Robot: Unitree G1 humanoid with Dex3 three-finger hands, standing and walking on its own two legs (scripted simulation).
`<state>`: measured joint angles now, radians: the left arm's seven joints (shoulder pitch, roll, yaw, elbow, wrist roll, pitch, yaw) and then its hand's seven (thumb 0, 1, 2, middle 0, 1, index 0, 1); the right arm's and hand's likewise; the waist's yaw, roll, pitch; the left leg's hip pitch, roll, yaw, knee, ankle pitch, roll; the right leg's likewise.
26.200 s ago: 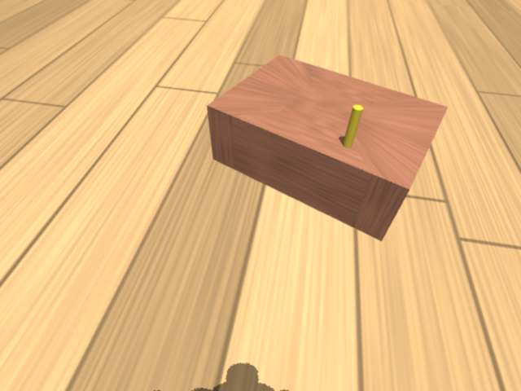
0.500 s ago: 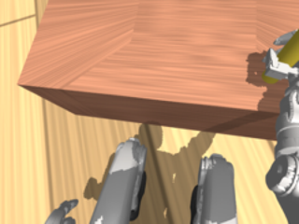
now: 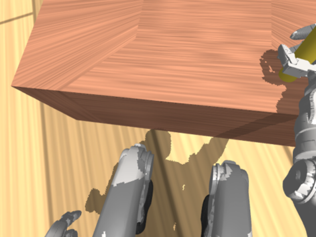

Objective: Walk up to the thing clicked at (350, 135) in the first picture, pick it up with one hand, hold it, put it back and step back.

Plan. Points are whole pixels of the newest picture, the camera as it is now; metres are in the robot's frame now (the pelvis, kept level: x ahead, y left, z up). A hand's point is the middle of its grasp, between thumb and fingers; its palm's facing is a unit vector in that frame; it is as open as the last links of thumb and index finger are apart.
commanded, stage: open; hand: right
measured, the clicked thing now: (312, 47) +0.55 -0.23 +0.04
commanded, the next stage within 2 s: withdraw in 0.26 s
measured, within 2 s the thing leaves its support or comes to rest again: neither
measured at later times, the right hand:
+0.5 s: hand (298, 51) +0.55 -0.21 +0.02, palm faces +0.18 +0.98 -0.02, open 11.9 cm
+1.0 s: hand out of the picture +0.54 -0.30 +0.14, palm faces +0.23 +0.95 -0.24, open 16.9 cm
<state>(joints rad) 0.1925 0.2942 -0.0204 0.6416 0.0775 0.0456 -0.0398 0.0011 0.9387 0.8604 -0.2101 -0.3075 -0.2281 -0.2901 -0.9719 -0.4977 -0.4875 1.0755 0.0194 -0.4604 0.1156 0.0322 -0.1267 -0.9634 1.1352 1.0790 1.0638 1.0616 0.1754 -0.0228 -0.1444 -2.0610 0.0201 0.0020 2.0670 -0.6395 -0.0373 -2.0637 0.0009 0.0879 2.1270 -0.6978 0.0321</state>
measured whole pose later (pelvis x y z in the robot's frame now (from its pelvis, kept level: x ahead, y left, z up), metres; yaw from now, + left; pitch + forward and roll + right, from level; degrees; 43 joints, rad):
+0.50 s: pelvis +0.00 +0.00 +0.00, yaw +0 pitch +36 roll +4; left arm 0.21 0.30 -0.02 0.64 0.07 0.05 -0.04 0.00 0.91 0.88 -0.21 -0.31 -0.22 -0.30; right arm -0.99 -0.51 -0.49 1.08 0.02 -0.45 0.11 0.00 0.10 -0.36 0.57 0.44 0.56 0.45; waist 0.18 -0.02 -0.14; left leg -2.07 0.02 0.00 2.07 -0.63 -0.04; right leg -2.07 0.00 0.09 2.13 -0.69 0.03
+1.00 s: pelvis +0.01 -0.01 +0.11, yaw +1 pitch +33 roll +4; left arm 0.24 0.29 -0.01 0.60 0.00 0.10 -0.02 0.00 0.89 0.89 -0.21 -0.30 -0.21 -0.30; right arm -0.93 -0.69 -0.48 1.04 -0.08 -0.18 0.14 0.00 0.43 -0.08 0.08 0.06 0.08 0.06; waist 0.15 -0.02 -0.15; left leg -1.70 0.00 0.02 1.71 -0.59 -0.04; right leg -1.71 -0.04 0.07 1.78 -0.66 0.02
